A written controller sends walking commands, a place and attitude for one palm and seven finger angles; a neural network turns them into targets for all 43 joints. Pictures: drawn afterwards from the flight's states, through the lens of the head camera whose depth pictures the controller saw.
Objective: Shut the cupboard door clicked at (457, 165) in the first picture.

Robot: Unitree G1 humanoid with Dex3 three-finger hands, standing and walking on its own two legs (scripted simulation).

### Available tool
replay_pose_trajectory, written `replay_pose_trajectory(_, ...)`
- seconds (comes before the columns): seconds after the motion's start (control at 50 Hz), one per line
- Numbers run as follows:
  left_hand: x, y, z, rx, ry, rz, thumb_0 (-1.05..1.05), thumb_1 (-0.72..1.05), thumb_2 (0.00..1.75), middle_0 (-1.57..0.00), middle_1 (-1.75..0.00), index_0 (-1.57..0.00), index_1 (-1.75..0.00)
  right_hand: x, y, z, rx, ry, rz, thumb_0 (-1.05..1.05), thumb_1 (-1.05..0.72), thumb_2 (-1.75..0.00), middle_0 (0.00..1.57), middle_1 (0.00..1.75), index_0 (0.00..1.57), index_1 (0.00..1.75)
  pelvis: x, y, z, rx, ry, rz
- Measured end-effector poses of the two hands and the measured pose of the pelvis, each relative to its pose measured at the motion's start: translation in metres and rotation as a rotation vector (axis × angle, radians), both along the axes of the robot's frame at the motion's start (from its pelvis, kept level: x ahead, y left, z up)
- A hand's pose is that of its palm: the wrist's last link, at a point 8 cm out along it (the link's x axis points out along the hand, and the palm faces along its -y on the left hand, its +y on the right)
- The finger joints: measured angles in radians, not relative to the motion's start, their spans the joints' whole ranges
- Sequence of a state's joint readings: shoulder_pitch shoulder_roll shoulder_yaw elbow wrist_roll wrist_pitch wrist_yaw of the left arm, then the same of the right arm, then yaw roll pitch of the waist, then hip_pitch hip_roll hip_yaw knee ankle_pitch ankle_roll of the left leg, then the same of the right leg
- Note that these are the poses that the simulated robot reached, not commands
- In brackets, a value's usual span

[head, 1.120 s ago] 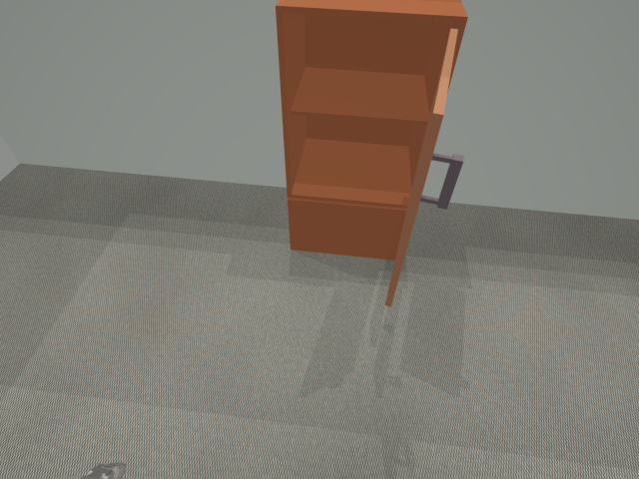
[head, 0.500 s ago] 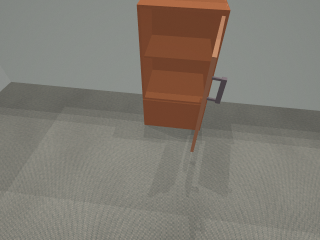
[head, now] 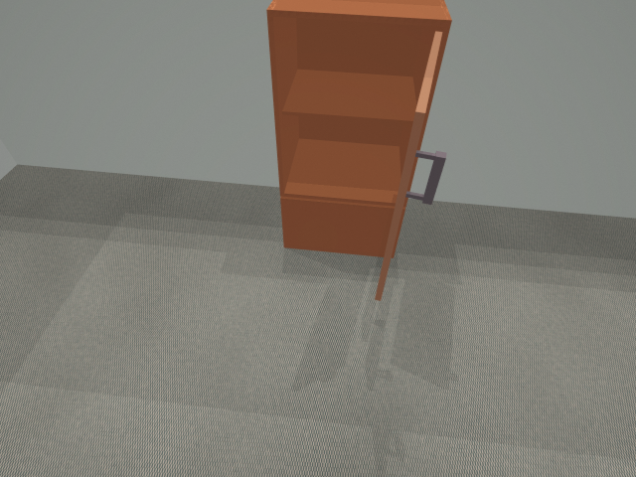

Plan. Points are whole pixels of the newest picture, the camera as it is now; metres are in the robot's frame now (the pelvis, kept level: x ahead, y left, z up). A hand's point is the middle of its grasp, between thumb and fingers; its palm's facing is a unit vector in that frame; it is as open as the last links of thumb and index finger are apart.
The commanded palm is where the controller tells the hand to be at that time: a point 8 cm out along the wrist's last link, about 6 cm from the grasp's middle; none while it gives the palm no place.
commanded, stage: look at it before walking up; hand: left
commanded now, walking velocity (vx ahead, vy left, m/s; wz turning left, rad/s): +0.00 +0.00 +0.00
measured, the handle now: (424, 177) +0.72 -0.19 -0.03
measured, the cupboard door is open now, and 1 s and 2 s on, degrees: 80 80 80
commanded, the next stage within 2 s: walk around to get in front in 1.12 s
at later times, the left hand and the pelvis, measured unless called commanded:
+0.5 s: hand out of the picture +0.09 +0.25 -0.16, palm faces -0.03 -0.94 -0.34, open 7.4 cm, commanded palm none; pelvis +0.01 +0.00 +0.00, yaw +0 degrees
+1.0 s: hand out of the picture +0.09 +0.25 -0.15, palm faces -0.03 -0.94 -0.34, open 7.4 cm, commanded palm none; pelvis +0.02 +0.00 +0.00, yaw -1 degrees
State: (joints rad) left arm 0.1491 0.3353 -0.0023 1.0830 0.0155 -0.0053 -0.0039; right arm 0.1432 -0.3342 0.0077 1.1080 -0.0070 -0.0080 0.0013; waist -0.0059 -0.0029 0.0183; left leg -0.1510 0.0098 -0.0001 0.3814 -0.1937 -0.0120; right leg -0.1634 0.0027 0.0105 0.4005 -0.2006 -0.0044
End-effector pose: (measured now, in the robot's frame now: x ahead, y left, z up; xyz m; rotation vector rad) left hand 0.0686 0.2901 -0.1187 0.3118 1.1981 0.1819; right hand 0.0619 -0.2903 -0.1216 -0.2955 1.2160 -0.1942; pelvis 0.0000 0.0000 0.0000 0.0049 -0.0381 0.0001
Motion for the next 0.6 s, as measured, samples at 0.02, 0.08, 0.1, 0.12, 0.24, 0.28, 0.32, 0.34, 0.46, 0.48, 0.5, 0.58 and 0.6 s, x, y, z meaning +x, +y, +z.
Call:
replay_pose_trajectory(0.02,0.0,0.0,0.0,0.0,0.002,0.0,0.01,0.9,0.9,-0.2,-0.3,-0.21,-0.3,0.0,0.0,0.0,-0.001,0.001,0.0,0.0,-0.91,-0.9,0.2,0.29,0.2,0.3,0.0,0.0,0.0,0.0,0.001,0.0)
replay_pose_trajectory(0.08,0.0,0.001,-0.001,0.0,0.01,0.0,0.01,0.9,0.9,-0.2,-0.3,-0.21,-0.3,0.001,0.0,0.0,-0.003,0.006,0.0,0.0,-0.91,-0.9,0.2,0.29,0.2,0.3,0.001,0.0,0.0,0.0,0.004,-0.001)
replay_pose_trajectory(0.1,0.0,0.001,-0.001,0.0,0.013,0.001,0.01,0.9,0.9,-0.2,-0.3,-0.21,-0.3,0.001,-0.001,0.0,-0.003,0.008,0.0,0.0,-0.91,-0.9,0.2,0.29,0.2,0.3,0.002,0.0,0.0,0.0,0.005,-0.001)
replay_pose_trajectory(0.12,0.0,0.001,-0.001,0.0,0.016,0.001,0.01,0.9,0.9,-0.2,-0.3,-0.21,-0.3,0.002,-0.001,0.0,-0.004,0.009,0.0,0.0,-0.91,-0.9,0.2,0.29,0.2,0.3,0.002,0.0,0.0,0.0,0.006,-0.001)
replay_pose_trajectory(0.24,0.001,0.002,-0.002,0.001,0.026,0.005,0.01,0.9,0.9,-0.2,-0.3,-0.21,-0.3,0.006,-0.001,0.001,-0.008,0.015,0.0,0.0,-0.91,-0.9,0.2,0.29,0.2,0.3,0.006,0.001,0.001,0.0,0.008,-0.001)
replay_pose_trajectory(0.28,0.002,0.002,-0.002,0.002,0.028,0.004,0.01,0.9,0.9,-0.2,-0.3,-0.21,-0.3,0.008,-0.001,0.001,-0.008,0.014,0.0,0.0,-0.91,-0.9,0.2,0.29,0.2,0.3,0.008,0.001,0.001,0.0,0.008,-0.002)
replay_pose_trajectory(0.32,0.003,0.003,-0.002,0.002,0.029,0.004,0.01,0.9,0.9,-0.2,-0.3,-0.21,-0.3,0.011,-0.001,0.001,-0.008,0.011,0.001,0.0,-0.91,-0.9,0.2,0.29,0.2,0.3,0.009,0.001,0.001,0.0,0.009,-0.003)
replay_pose_trajectory(0.34,0.004,0.003,-0.001,0.002,0.028,0.003,0.01,0.9,0.9,-0.2,-0.3,-0.21,-0.3,0.012,-0.001,0.002,-0.008,0.009,0.001,0.0,-0.91,-0.9,0.2,0.29,0.2,0.3,0.01,0.001,0.001,0.0,0.009,-0.003)
replay_pose_trajectory(0.46,0.011,0.003,0.0,0.004,0.018,0.001,0.01,0.9,0.9,-0.2,-0.3,-0.21,-0.3,0.02,0.0,0.003,-0.008,-0.004,0.005,0.0,-0.91,-0.9,0.2,0.29,0.2,0.3,0.013,0.001,0.001,0.0,0.008,-0.003)
replay_pose_trajectory(0.48,0.012,0.003,0.0,0.005,0.016,0.001,0.01,0.9,0.9,-0.2,-0.3,-0.21,-0.3,0.022,0.0,0.003,-0.007,-0.007,0.006,0.0,-0.91,-0.9,0.2,0.29,0.2,0.3,0.013,0.001,0.001,0.0,0.008,-0.004)
replay_pose_trajectory(0.5,0.013,0.003,0.0,0.005,0.014,0.0,0.01,0.9,0.9,-0.2,-0.3,-0.21,-0.3,0.023,0.0,0.003,-0.007,-0.009,0.006,0.0,-0.91,-0.9,0.2,0.29,0.2,0.3,0.014,0.001,0.001,0.0,0.008,-0.004)
replay_pose_trajectory(0.58,0.017,0.003,0.001,0.006,0.007,-0.003,0.01,0.9,0.9,-0.2,-0.3,-0.21,-0.3,0.027,0.0,0.004,-0.006,-0.018,0.007,0.0,-0.91,-0.9,0.2,0.29,0.2,0.3,0.015,0.001,0.001,0.0,0.008,-0.005)
replay_pose_trajectory(0.6,0.018,0.003,0.001,0.006,0.005,-0.004,0.01,0.9,0.9,-0.2,-0.3,-0.21,-0.3,0.028,0.0,0.004,-0.006,-0.019,0.007,0.0,-0.91,-0.9,0.2,0.29,0.2,0.3,0.016,0.001,0.002,0.0,0.008,-0.005)
